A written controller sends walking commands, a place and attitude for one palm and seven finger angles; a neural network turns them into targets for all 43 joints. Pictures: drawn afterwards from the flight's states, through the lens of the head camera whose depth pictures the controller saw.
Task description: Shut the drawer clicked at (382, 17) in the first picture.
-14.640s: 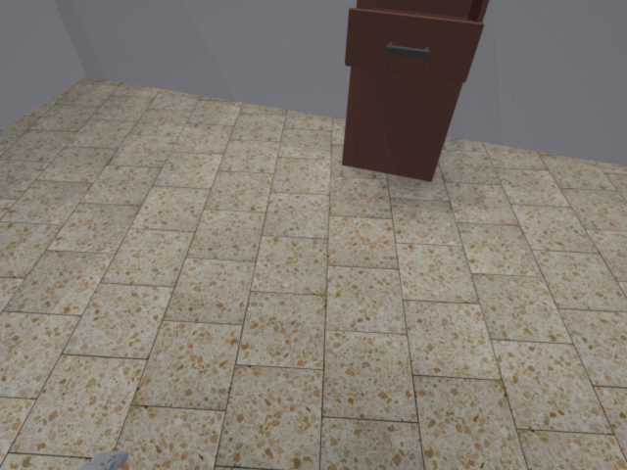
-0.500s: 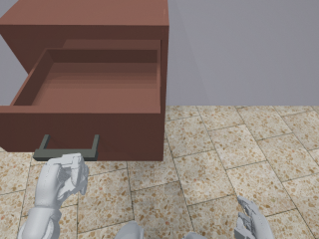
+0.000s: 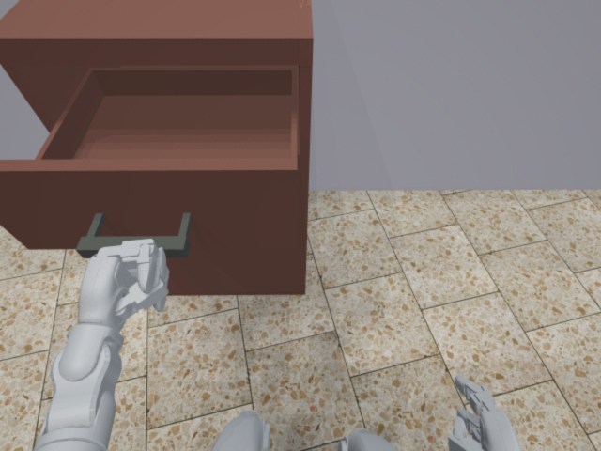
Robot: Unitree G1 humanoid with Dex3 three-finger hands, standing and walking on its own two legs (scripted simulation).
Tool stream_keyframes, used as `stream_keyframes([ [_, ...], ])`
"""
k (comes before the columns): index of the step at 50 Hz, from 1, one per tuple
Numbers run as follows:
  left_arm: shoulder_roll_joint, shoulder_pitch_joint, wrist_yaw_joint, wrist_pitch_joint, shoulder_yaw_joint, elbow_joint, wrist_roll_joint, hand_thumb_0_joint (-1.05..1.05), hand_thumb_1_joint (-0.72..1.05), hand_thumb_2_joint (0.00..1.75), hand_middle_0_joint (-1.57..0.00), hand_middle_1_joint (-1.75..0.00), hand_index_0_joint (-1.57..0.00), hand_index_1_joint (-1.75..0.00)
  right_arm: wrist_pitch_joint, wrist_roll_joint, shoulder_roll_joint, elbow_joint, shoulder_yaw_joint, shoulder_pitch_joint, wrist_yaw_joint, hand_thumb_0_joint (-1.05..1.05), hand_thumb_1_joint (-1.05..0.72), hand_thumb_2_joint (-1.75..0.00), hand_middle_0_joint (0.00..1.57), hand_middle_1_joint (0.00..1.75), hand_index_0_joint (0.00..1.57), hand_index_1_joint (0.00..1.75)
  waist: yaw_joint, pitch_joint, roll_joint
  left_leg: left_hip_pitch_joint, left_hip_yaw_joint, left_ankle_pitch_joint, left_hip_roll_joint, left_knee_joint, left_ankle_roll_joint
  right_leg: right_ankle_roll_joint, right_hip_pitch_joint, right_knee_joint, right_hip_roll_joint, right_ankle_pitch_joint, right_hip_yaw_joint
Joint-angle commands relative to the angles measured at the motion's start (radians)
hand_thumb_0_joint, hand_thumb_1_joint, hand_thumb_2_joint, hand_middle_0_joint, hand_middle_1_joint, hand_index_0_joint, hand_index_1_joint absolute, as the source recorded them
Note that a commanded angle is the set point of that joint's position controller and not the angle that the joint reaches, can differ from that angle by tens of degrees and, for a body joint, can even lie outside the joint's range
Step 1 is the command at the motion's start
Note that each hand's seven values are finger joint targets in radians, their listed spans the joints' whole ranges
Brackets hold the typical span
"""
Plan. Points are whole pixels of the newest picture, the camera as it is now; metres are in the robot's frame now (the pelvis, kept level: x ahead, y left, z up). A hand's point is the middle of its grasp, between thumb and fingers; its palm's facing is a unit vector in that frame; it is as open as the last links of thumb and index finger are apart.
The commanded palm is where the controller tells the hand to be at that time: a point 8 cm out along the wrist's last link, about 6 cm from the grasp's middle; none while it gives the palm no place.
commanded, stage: push the drawer shut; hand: left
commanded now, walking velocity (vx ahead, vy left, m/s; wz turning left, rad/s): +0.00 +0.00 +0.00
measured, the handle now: (138, 233) +0.39 +0.24 +0.05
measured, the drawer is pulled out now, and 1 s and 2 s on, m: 0.22 0.10 0.00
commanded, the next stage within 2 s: none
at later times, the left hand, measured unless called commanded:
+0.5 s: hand (168, 237) +0.38 +0.20 +0.06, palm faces +0.02 -1.00 -0.04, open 2.8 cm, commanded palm +0.36 +0.25 +0.06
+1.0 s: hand (180, 203) +0.44 +0.19 +0.06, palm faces +0.04 -1.00 -0.05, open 2.9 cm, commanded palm +0.42 +0.25 +0.06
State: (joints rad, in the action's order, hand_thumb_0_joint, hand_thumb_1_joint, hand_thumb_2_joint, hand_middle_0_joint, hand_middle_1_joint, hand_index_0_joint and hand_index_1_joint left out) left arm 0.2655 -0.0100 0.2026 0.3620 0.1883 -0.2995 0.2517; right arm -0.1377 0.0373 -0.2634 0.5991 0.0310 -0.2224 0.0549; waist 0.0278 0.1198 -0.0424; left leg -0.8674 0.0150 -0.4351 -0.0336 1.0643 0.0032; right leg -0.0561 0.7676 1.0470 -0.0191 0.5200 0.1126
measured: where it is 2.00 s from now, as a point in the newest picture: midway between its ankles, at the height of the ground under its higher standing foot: outside the picture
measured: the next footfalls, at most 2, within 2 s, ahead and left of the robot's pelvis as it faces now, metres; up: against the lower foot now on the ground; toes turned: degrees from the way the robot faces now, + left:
none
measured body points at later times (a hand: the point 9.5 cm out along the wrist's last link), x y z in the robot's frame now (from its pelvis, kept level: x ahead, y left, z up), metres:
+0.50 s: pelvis +0.00 +0.02 +0.00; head +0.08 +0.03 +0.45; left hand +0.37 +0.25 +0.06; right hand +0.12 -0.23 -0.10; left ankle +0.05 +0.12 -0.66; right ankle +0.00 -0.09 -0.66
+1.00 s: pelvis +0.00 +0.02 +0.00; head +0.09 +0.03 +0.44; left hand +0.43 +0.25 +0.06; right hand +0.07 -0.24 -0.12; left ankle +0.05 +0.12 -0.66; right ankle +0.00 -0.09 -0.66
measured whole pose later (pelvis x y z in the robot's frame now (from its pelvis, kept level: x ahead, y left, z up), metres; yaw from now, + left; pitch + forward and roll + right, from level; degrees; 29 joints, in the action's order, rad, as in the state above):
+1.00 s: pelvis +0.00 +0.02 +0.00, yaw -1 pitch +17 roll -2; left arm 0.33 -0.56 0.13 0.42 0.27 -0.84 0.14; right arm -0.01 0.01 -0.26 0.64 0.03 -0.30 0.02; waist 0.09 0.11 -0.02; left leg -0.94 -0.01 -0.42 -0.03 1.07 -0.02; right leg -0.03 0.85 1.04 -0.02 0.50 0.09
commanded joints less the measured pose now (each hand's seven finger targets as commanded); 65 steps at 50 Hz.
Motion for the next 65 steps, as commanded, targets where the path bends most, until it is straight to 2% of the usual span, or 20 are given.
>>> stream_keyframes([
  [1,0.163,-0.318,-0.036,0.058,0.081,0.145,0.007,0.00,0.90,0.90,-1.40,-1.60,-1.40,-1.60,-0.048,-0.003,-0.129,-0.121,-0.053,0.015,0.009,0.00,-0.90,-0.90,0.20,0.30,0.20,0.30,0.038,0.248,0.019,0.181,0.010,0.117,0.022,-0.131,-0.036,0.051,-0.097,-0.219,0.017,-0.168,-0.136],
  [9,0.176,-0.364,-0.061,0.069,0.101,0.073,-0.020,0.00,0.90,0.90,-1.40,-1.60,-1.40,-1.60,-0.019,-0.008,-0.130,-0.127,-0.056,-0.010,-0.009,0.00,-0.90,-0.90,0.20,0.30,0.20,0.30,0.022,0.266,-0.002,0.208,0.010,0.149,0.022,-0.157,-0.033,0.043,-0.099,-0.199,0.009,-0.216,-0.109],
  [14,0.186,-0.424,-0.074,0.072,0.112,0.015,-0.030,0.00,0.90,0.90,-1.40,-1.60,-1.40,-1.60,-0.001,-0.011,-0.138,-0.117,-0.061,-0.035,-0.014,0.00,-0.90,-0.90,0.20,0.30,0.20,0.30,0.031,0.272,0.029,0.219,0.017,0.155,0.019,-0.164,-0.032,0.042,-0.085,-0.193,0.002,-0.224,-0.096],
  [19,0.175,-0.524,-0.080,0.076,0.089,-0.014,-0.045,0.00,0.90,0.90,-1.40,-1.60,-1.40,-1.60,0.018,-0.012,-0.140,-0.107,-0.062,-0.051,-0.017,0.00,-0.90,-0.90,0.20,0.30,0.20,0.30,0.047,0.290,-0.027,0.263,0.025,0.170,0.014,-0.166,-0.027,0.038,-0.042,-0.180,-0.001,-0.225,-0.084],
  [21,0.197,-0.542,-0.085,0.079,0.108,-0.026,-0.049,0.00,0.90,0.90,-1.40,-1.60,-1.40,-1.60,0.025,-0.014,-0.143,-0.102,-0.064,-0.062,-0.017,0.00,-0.90,-0.90,0.20,0.30,0.20,0.30,0.040,0.311,-0.028,0.279,0.032,0.188,0.011,-0.168,-0.023,0.035,-0.043,-0.175,-0.001,-0.233,-0.080],
  [25,0.176,-0.578,-0.097,0.081,0.084,-0.035,-0.058,0.00,0.90,0.90,-1.40,-1.60,-1.40,-1.60,0.038,-0.017,-0.146,-0.096,-0.067,-0.078,-0.025,0.00,-0.90,-0.90,0.20,0.30,0.20,0.30,0.047,0.336,-0.052,0.337,0.046,0.250,0.003,-0.168,-0.015,0.032,-0.012,-0.163,-0.004,-0.264,-0.068],
  [32,0.193,-0.718,-0.115,0.092,0.089,-0.136,-0.078,0.00,0.90,0.90,-1.40,-1.60,-1.40,-1.60,0.061,-0.019,-0.150,-0.077,-0.066,-0.090,-0.025,0.00,-0.90,-0.90,0.20,0.30,0.20,0.30,0.071,0.302,0.007,0.294,0.049,0.188,0.005,-0.164,-0.021,0.035,0.010,-0.171,-0.006,-0.221,-0.071],
  [35,0.222,-0.752,-0.116,0.103,0.109,-0.149,-0.084,0.00,0.90,0.90,-1.40,-1.60,-1.40,-1.60,0.068,-0.021,-0.153,-0.073,-0.065,-0.098,-0.026,0.00,-0.90,-0.90,0.20,0.30,0.20,0.30,0.062,0.347,-0.039,0.325,0.050,0.214,0.006,-0.161,-0.017,0.031,0.010,-0.164,-0.005,-0.234,-0.072],
  [37,0.197,-0.791,-0.114,0.107,0.084,-0.158,-0.087,0.00,0.90,0.90,-1.40,-1.60,-1.40,-1.60,0.073,-0.022,-0.149,-0.070,-0.064,-0.102,-0.027,0.00,-0.90,-0.90,0.20,0.30,0.20,0.30,0.070,0.363,-0.038,0.333,0.048,0.227,0.007,-0.154,-0.019,0.032,0.008,-0.163,-0.005,-0.247,-0.073],
  [42,0.248,-0.876,-0.108,0.109,0.122,-0.279,-0.093,0.00,0.90,0.90,-1.40,-1.60,-1.40,-1.60,0.087,-0.021,-0.151,-0.053,-0.059,-0.114,-0.025,0.00,-0.90,-0.90,0.20,0.30,0.20,0.30,0.084,0.316,-0.013,0.260,0.038,0.162,0.011,-0.145,-0.026,0.035,0.016,-0.176,-0.006,-0.209,-0.084],
  [44,0.270,-0.916,-0.100,0.119,0.134,-0.303,-0.097,0.00,0.90,0.90,-1.40,-1.60,-1.40,-1.60,0.088,-0.023,-0.152,-0.050,-0.059,-0.122,-0.022,0.00,-0.90,-0.90,0.20,0.30,0.20,0.30,0.088,0.338,-0.005,0.242,0.034,0.152,0.013,-0.137,-0.030,0.037,0.006,-0.173,-0.006,-0.204,-0.092],
  [48,0.277,-0.989,-0.087,0.131,0.136,-0.332,-0.096,0.00,0.90,0.90,-1.40,-1.60,-1.40,-1.60,0.091,-0.027,-0.152,-0.044,-0.059,-0.141,-0.027,0.00,-0.90,-0.90,0.20,0.30,0.20,0.30,0.090,0.376,-0.063,0.264,0.034,0.185,0.014,-0.123,-0.030,0.034,0.017,-0.162,-0.007,-0.229,-0.096],
  [51,0.339,-0.992,-0.078,0.136,0.183,-0.364,-0.097,0.00,0.90,0.90,-1.40,-1.60,-1.40,-1.60,0.102,-0.028,-0.154,-0.039,-0.060,-0.156,-0.027,0.00,-0.90,-0.90,0.20,0.30,0.20,0.30,0.085,0.413,-0.028,0.241,0.023,0.211,0.014,-0.110,-0.033,0.038,-0.032,-0.164,-0.007,-0.269,-0.110],
  [54,0.314,-1.047,-0.068,0.134,0.159,-0.440,-0.103,0.00,0.90,0.90,-1.40,-1.60,-1.40,-1.60,0.109,-0.027,-0.153,-0.030,-0.057,-0.166,-0.029,0.00,-0.90,-0.90,0.20,0.30,0.20,0.30,0.111,0.364,-0.013,0.201,0.022,0.174,0.014,-0.106,-0.037,0.042,0.003,-0.166,-0.009,-0.240,-0.108],
  [56,0.374,-1.101,-0.067,0.133,0.197,-0.486,-0.107,0.00,0.90,0.90,-1.40,-1.60,-1.40,-1.60,0.112,-0.027,-0.159,-0.023,-0.055,-0.177,-0.028,0.00,-0.90,-0.90,0.20,0.30,0.20,0.30,0.117,0.334,0.011,0.135,0.015,0.131,0.014,-0.094,-0.043,0.045,-0.005,-0.173,-0.009,-0.206,-0.123],
  [58,0.430,-1.127,-0.067,0.140,0.231,-0.499,-0.118,0.00,0.90,0.90,-1.40,-1.60,-1.40,-1.60,0.118,-0.029,-0.162,-0.023,-0.055,-0.187,-0.025,0.00,-0.90,-0.90,0.20,0.30,0.20,0.30,0.118,0.357,-0.009,0.116,0.009,0.134,0.015,-0.080,-0.047,0.046,-0.023,-0.170,-0.007,-0.211,-0.137],
  [59,0.410,-1.133,-0.059,0.138,0.215,-0.513,-0.121,0.00,0.90,0.90,-1.40,-1.60,-1.40,-1.60,0.120,-0.030,-0.159,-0.025,-0.053,-0.192,-0.026,0.00,-0.90,-0.90,0.20,0.30,0.20,0.30,0.120,0.377,-0.026,0.123,0.008,0.140,0.018,-0.078,-0.046,0.046,-0.020,-0.169,-0.007,-0.215,-0.139],
  [63,0.458,-1.162,-0.043,0.136,0.246,-0.540,-0.123,0.00,0.90,0.90,-1.40,-1.60,-1.40,-1.60,0.127,-0.034,-0.164,-0.020,-0.054,-0.217,-0.029,0.00,-0.90,-0.90,0.20,0.30,0.20,0.30,0.119,0.419,-0.049,0.138,0.013,0.188,0.013,-0.064,-0.046,0.043,-0.020,-0.151,-0.012,-0.258,-0.134],
  [64,0.438,-1.178,-0.037,0.133,0.228,-0.544,-0.123,0.00,0.90,0.90,-1.40,-1.60,-1.40,-1.60,0.130,-0.033,-0.163,-0.022,-0.053,-0.220,-0.031,0.00,-0.90,-0.90,0.20,0.30,0.20,0.30,0.128,0.433,-0.060,0.145,0.009,0.194,0.012,-0.061,-0.047,0.046,-0.016,-0.152,-0.013,-0.265,-0.137],
  [65,0.473,-1.185,-0.037,0.129,0.254,-0.558,-0.123,0.00,0.90,0.90,-1.40,-1.60,-1.40,-1.60,0.133,-0.034,-0.167,-0.017,-0.053,-0.227,-0.031,0.00,-0.90,-0.90,0.20,0.30,0.20,0.30,0.121,0.426,-0.059,0.139,0.013,0.198,0.010,-0.062,-0.045,0.044,-0.017,-0.150,-0.014,-0.266,-0.132],
])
